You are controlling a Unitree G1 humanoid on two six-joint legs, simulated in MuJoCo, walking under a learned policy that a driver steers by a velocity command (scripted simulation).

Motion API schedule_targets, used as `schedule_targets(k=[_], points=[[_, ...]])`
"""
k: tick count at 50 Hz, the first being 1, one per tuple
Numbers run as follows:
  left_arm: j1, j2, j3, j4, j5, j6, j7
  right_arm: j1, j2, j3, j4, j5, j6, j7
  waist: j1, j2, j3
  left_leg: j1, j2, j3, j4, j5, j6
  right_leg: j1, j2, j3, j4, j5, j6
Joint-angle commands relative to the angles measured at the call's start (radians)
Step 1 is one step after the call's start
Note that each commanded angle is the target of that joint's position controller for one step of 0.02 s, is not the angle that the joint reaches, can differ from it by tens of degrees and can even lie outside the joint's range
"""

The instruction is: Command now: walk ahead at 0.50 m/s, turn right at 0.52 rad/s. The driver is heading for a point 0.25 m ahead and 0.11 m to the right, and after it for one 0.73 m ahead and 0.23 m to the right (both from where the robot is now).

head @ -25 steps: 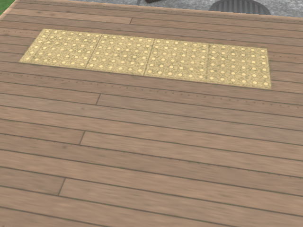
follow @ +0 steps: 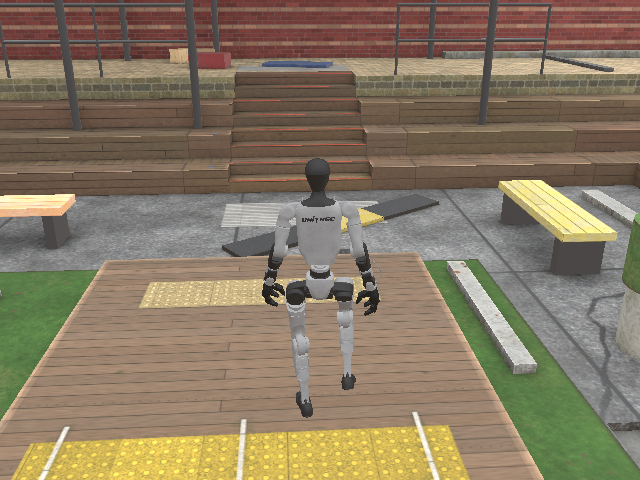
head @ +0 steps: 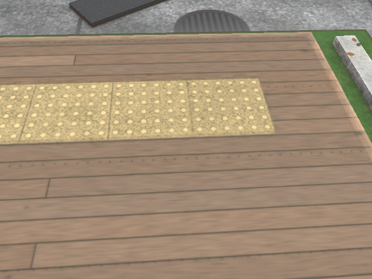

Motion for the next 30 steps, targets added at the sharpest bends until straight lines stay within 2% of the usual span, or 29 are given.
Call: schedule_targets(k=[1, 4, 7, 9, 11, 12, 13, 14, 15, 16, 17, 18, 19, 20, 21, 24, 27, 30], points=[[-0.047, -0.011, -0.013, -0.068, -0.001, 0.000, -0.017, 0.008, -0.081, -0.007, -0.043, 0.000, -0.019, -0.002, 0.017, 0.110, 0.056, -0.038, 0.257, -0.097, -0.164, 0.264, 0.069, -0.042, -0.012, -0.015, -0.129, 0.116, 0.012], [-0.155, -0.018, -0.025, -0.110, 0.001, -0.003, -0.028, 0.049, -0.108, -0.010, -0.034, 0.001, -0.018, -0.009, -0.010, 0.113, 0.068, 0.011, 0.269, -0.038, -0.157, 0.345, 0.064, 0.003, 0.005, -0.078, -0.301, 0.159, 0.001], [-0.217, -0.004, -0.026, -0.142, 0.007, -0.005, -0.034, 0.099, -0.128, -0.016, -0.017, -0.002, -0.005, -0.017, -0.027, 0.112, 0.077, 0.125, 0.297, 0.001, -0.115, 0.453, 0.063, 0.012, 0.025, -0.119, -0.387, 0.094, -0.030], [-0.207, 0.010, -0.019, -0.147, 0.009, -0.005, -0.031, 0.101, -0.144, -0.020, -0.014, -0.004, 0.008, -0.023, -0.011, 0.127, 0.057, 0.183, 0.304, 0.036, -0.028, 0.689, 0.055, 0.067, 0.068, -0.151, -0.422, 0.006, -0.063], [-0.111, 0.035, -0.006, -0.126, 0.012, -0.005, -0.021, 0.092, -0.178, -0.029, -0.016, -0.006, 0.025, -0.026, 0.033, 0.153, -0.007, 0.217, 0.307, 0.060, 0.159, 0.952, 0.049, 0.188, 0.139, -0.182, -0.438, -0.107, -0.103], [-0.013, 0.055, 0.006, -0.099, 0.012, -0.012, -0.014, 0.087, -0.192, -0.033, -0.022, -0.005, 0.037, -0.023, 0.069, 0.151, -0.067, 0.201, 0.306, 0.062, 0.322, 0.958, 0.046, 0.298, 0.175, -0.181, -0.477, -0.132, -0.127], [0.136, 0.092, 0.027, -0.052, 0.020, -0.022, -0.002, 0.071, -0.194, -0.033, -0.037, -0.001, 0.044, -0.017, 0.140, 0.103, -0.149, 0.085, 0.289, 0.077, 0.564, 0.804, 0.018, 0.515, 0.182, -0.137, -0.570, -0.098, -0.160], [0.219, 0.201, 0.058, -0.044, 0.034, -0.025, 0.013, 0.082, -0.123, -0.017, -0.085, 0.013, 0.043, -0.008, 0.150, -0.043, -0.253, -0.240, 0.222, 0.070, 0.897, 0.281, -0.025, 0.805, -0.068, 0.211, -0.601, -0.222, -0.243], [0.187, 0.278, 0.072, -0.068, 0.005, -0.015, 0.015, 0.035, -0.105, -0.018, -0.163, 0.014, 0.030, 0.010, 0.101, -0.166, -0.304, -0.574, 0.002, -0.088, 1.177, -0.347, -0.076, 0.950, -0.263, 0.739, -0.764, -0.158, -0.369], [0.181, 0.252, 0.064, -0.062, -0.008, -0.003, 0.022, -0.102, -0.150, -0.024, -0.190, 0.005, 0.020, 0.014, 0.121, 0.008, -0.198, -0.686, 0.068, -0.227, 1.165, -0.247, -0.064, 0.889, -0.233, 0.611, -0.795, -0.090, -0.327], [0.133, 0.207, 0.052, -0.057, -0.016, -0.005, 0.028, -0.112, -0.130, -0.016, -0.198, 0.015, 0.007, 0.018, 0.084, 0.029, -0.098, -0.676, 0.106, -0.231, 1.087, -0.151, -0.055, 0.764, -0.210, 0.484, -0.802, 0.001, -0.294], [0.082, 0.160, 0.040, -0.062, -0.018, -0.012, 0.031, -0.083, -0.124, -0.016, -0.177, 0.012, 0.004, 0.015, 0.034, 0.080, -0.042, -0.609, 0.138, -0.237, 0.987, -0.109, -0.053, 0.650, -0.154, 0.389, -0.815, 0.123, -0.247], [0.052, 0.133, 0.030, -0.066, -0.028, -0.020, 0.036, -0.068, -0.125, -0.017, -0.174, -0.010, 0.019, 0.013, 0.000, 0.078, -0.027, -0.550, 0.152, -0.244, 0.930, -0.102, -0.064, 0.577, -0.106, 0.321, -0.823, 0.201, -0.223], [0.037, 0.117, 0.023, -0.073, -0.032, -0.031, 0.037, -0.041, -0.117, -0.016, -0.166, -0.026, 0.040, 0.015, -0.020, 0.059, -0.040, -0.495, 0.159, -0.247, 0.894, -0.094, -0.076, 0.536, -0.076, 0.280, -0.829, 0.246, -0.214], [0.051, 0.117, 0.020, -0.072, -0.035, -0.042, 0.036, -0.041, -0.114, -0.016, -0.172, -0.032, 0.056, 0.019, -0.026, 0.052, -0.047, -0.481, 0.155, -0.242, 0.871, -0.095, -0.088, 0.522, -0.059, 0.267, -0.832, 0.289, -0.216], [0.117, 0.155, 0.026, -0.063, -0.035, -0.057, 0.032, -0.119, -0.105, -0.012, -0.207, -0.031, 0.079, 0.027, -0.011, 0.032, -0.027, -0.529, 0.147, -0.222, 0.769, -0.020, -0.116, 0.497, -0.028, 0.248, -0.855, 0.301, -0.207], [0.192, 0.159, 0.024, -0.056, -0.032, -0.055, 0.030, -0.253, -0.119, -0.011, -0.257, -0.026, 0.084, 0.028, 0.037, 0.005, 0.005, -0.620, 0.137, -0.221, 0.640, 0.080, -0.125, 0.545, -0.022, 0.277, -0.867, 0.279, -0.184], [0.246, 0.164, 0.024, -0.054, -0.031, -0.053, 0.033, -0.346, -0.121, -0.004, -0.295, -0.023, 0.081, 0.033, 0.071, -0.010, 0.006, -0.655, 0.111, -0.228, 0.527, 0.157, -0.120, 0.617, -0.020, 0.297, -0.847, 0.302, -0.169]])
